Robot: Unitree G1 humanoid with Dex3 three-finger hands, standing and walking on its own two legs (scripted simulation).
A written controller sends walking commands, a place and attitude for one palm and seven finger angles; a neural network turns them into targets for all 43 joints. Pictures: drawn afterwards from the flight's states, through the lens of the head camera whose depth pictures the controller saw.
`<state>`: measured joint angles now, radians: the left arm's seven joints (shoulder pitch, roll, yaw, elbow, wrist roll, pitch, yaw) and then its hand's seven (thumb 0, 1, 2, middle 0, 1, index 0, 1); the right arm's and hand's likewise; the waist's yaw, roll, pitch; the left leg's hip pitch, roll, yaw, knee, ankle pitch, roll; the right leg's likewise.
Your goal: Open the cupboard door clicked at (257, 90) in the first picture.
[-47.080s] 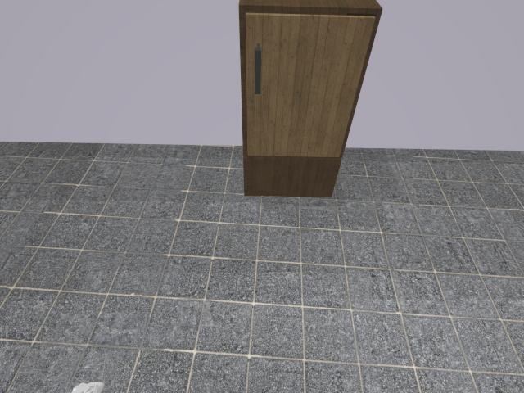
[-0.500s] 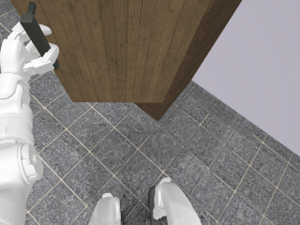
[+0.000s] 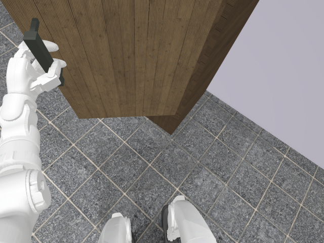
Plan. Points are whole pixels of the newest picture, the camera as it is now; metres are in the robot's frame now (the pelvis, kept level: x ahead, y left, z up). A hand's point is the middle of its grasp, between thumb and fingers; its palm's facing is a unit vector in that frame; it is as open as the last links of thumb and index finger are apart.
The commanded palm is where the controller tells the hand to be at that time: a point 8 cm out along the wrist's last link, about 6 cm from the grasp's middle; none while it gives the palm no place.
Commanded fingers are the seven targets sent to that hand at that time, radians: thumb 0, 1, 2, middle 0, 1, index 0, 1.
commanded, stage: pull the door open along its arc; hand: left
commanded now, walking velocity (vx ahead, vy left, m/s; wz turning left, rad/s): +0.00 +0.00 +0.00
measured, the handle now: (48, 55) +0.56 +0.22 +0.04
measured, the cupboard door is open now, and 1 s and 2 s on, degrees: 42 81 80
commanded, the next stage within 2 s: open thumb and fingers to let go in 0.68 s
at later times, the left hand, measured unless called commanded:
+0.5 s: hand (87, 148) +0.33 +0.13 +0.04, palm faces +0.26 -0.97 +0.00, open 6.3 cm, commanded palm +0.26 +0.20 +0.04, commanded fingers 0.00 0.90 0.90 -0.40 -1.35 -0.40 -1.35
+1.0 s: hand (109, 164) +0.29 +0.08 +0.04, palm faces +0.40 -0.91 -0.05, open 6.9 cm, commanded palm +0.24 +0.13 +0.04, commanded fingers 0.00 0.06 0.54 -0.34 -1.26 -0.34 -1.26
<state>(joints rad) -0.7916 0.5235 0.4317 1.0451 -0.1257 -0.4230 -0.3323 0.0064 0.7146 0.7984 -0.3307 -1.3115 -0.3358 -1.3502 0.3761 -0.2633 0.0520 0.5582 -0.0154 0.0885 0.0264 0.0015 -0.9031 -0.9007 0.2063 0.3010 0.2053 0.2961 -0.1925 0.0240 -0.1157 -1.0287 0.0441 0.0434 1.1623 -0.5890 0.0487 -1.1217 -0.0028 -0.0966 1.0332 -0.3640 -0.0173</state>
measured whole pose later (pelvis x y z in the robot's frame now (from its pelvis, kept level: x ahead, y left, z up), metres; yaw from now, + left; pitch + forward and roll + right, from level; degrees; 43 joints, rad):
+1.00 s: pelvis +0.00 -0.06 +0.01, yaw +6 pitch +17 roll +1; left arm 0.08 0.00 -0.08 0.24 0.02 -0.46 0.39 0.00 0.54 0.75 -0.36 -1.31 -0.34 -1.32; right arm 0.18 -0.20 -0.02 0.60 -0.06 -0.06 -0.01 0.01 -0.90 -0.90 0.20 0.30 0.20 0.30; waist 0.00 0.02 -0.13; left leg -0.83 0.01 -0.01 1.10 -0.57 -0.04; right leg -0.95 -0.04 -0.14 1.09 -0.44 -0.10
